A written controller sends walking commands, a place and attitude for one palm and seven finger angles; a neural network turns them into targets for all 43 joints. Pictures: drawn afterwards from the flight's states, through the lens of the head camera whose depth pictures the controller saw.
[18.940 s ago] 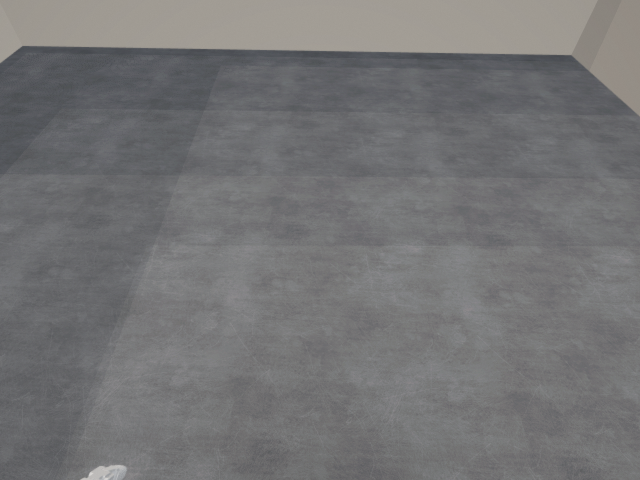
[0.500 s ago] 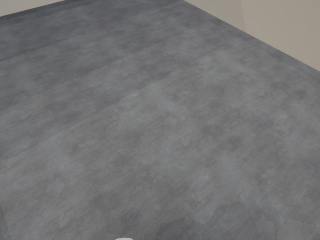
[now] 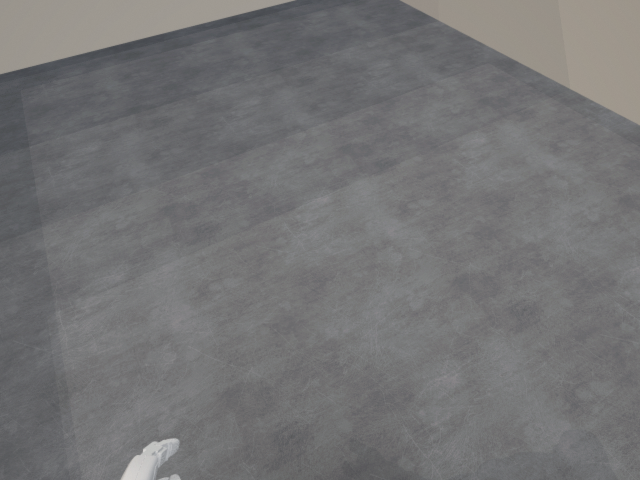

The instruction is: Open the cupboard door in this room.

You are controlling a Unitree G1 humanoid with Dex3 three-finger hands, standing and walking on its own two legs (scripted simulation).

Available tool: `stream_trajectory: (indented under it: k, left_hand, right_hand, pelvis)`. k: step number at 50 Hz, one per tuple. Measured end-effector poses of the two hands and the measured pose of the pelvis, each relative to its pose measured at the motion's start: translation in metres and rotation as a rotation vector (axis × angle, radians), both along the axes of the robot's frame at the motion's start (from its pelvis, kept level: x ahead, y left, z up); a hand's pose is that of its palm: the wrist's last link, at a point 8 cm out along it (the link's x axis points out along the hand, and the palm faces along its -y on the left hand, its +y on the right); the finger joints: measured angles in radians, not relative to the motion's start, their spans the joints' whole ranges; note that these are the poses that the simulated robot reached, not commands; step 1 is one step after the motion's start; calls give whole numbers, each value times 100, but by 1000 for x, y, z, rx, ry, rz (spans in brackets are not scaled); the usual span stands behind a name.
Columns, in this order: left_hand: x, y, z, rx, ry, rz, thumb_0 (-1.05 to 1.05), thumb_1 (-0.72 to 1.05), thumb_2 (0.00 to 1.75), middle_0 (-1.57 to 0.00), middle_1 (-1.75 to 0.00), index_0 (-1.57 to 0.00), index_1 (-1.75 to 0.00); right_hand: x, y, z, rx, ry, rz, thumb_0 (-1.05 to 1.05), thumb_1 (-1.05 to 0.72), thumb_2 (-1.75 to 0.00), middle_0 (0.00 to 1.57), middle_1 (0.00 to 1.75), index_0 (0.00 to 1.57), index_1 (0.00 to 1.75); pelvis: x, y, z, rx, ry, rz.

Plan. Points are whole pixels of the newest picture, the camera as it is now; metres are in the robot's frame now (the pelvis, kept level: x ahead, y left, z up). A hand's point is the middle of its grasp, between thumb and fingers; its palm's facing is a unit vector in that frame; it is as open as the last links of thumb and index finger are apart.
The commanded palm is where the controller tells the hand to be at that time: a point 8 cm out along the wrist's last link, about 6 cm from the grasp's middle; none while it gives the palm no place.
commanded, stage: turn or walk to find it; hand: left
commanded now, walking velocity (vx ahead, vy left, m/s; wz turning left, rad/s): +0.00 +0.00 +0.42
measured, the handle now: out of the picture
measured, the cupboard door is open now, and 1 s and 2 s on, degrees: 0 0 0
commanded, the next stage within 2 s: stand and wait in 1.70 s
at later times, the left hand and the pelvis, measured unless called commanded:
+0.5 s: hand out of the picture -0.08 +0.20 -0.17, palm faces +0.31 -0.91 -0.25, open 7.4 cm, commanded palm none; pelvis -0.03 +0.00 +0.00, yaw +16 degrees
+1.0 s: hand out of the picture -0.03 +0.19 -0.14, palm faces +0.45 -0.85 -0.28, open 7.4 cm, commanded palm none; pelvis -0.03 -0.03 +0.00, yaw +28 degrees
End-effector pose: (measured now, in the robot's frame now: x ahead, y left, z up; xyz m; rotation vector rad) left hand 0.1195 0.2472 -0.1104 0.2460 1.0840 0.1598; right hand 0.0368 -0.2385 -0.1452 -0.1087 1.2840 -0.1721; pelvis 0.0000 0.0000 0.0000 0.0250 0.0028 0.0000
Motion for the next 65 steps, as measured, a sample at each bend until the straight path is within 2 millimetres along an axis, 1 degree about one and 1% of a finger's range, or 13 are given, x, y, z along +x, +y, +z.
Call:
stream_trajectory:
  k: [3,8,14,20,25,28,32,38,45,48,57,61,65]
  left_hand:
    - [-14,-14,6,10,-15,20,1,91,90,-20,-30,-20,-30]
    - [-55,-26,11,10,35,98,1,90,90,-20,-30,-21,-30]
    - [-108,-30,5,-8,117,197,1,90,90,-20,-30,-21,-30]
    - [-168,-21,-8,-37,204,302,1,90,90,-20,-30,-21,-30]
    - [-216,1,-30,-66,260,392,1,90,90,-20,-30,-21,-30]
    - [-234,13,-38,-73,293,431,1,91,90,-20,-30,-21,-30]
    - [-235,21,-30,-79,272,463,1,91,90,-20,-30,-20,-30]
    - [-213,24,-17,-63,178,472,1,91,90,-20,-30,-20,-30]
    - [-176,6,-7,-24,75,461,1,91,90,-20,-30,-20,-30]
    - [-171,-8,-3,0,39,464,1,91,90,-20,-30,-20,-30]
    - [-207,-48,4,-27,85,572,1,90,90,-20,-30,-21,-30]
    - [-233,-58,-2,-54,124,625,1,90,90,-20,-30,-21,-30]
    - [-267,-61,-12,-82,163,691,1,90,90,-20,-30,-21,-30]
  right_hand:
    - [-3,-15,-6,7,26,16,0,-91,-89,21,30,20,30]
    - [2,-34,-2,4,52,70,1,-91,-89,20,30,20,30]
    - [15,-39,4,-14,75,149,1,-91,-89,20,30,20,30]
    - [48,-19,11,-38,43,259,1,-91,-89,20,30,19,30]
    - [84,17,16,-64,-65,361,1,-91,-89,20,30,19,30]
    - [95,38,22,-68,-120,407,0,-91,-89,20,30,20,30]
    - [97,55,31,-63,-135,442,0,-91,-89,20,30,20,30]
    - [92,63,29,-29,-118,466,0,-91,-89,21,30,20,30]
    - [82,35,7,4,-48,459,0,-91,-89,21,30,20,30]
    - [81,18,-6,11,-14,459,0,-91,-89,21,30,20,30]
    - [89,-6,1,-19,66,537,1,-91,-89,20,30,20,30]
    - [96,1,6,-37,76,589,1,-91,-89,20,30,20,30]
    - [111,25,10,-51,44,661,1,-91,-89,20,30,19,30]
  pelvis:
    - [-5,-11,0,-1,-13,41]
    - [-9,-22,8,19,-23,96]
    - [-14,-27,11,27,-18,158]
    - [-23,-18,9,16,-8,218]
    - [-33,1,-3,-21,-2,273]
    - [-38,8,-5,-16,-11,290]
    - [-40,13,3,-29,-17,321]
    - [-40,10,9,-28,-15,364]
    - [-35,-14,2,-9,-5,419]
    - [-32,-26,-3,-8,-11,454]
    - [-31,-41,9,20,-12,552]
    - [-33,-40,10,21,-5,589]
    - [-40,-35,7,10,-4,628]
